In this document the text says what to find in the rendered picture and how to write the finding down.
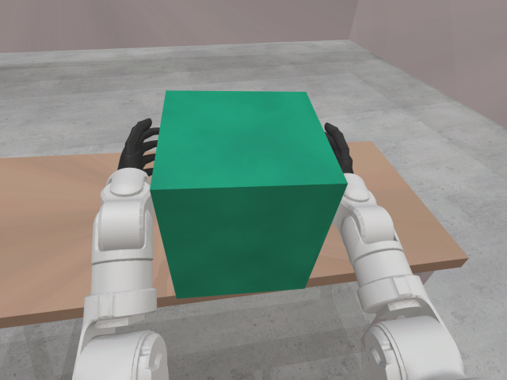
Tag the right robot forearm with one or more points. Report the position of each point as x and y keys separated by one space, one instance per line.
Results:
x=387 y=286

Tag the table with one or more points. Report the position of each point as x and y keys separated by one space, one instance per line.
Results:
x=48 y=205

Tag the right robot upper arm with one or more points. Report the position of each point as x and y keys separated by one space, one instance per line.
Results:
x=412 y=348

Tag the left robot hand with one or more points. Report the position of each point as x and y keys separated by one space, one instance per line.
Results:
x=132 y=154

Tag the carton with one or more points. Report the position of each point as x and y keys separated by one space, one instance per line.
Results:
x=245 y=186

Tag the left robot upper arm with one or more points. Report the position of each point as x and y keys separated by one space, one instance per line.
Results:
x=139 y=355

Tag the right robot hand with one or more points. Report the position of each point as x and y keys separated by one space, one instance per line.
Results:
x=339 y=147

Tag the left robot forearm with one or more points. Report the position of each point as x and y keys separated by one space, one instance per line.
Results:
x=122 y=252

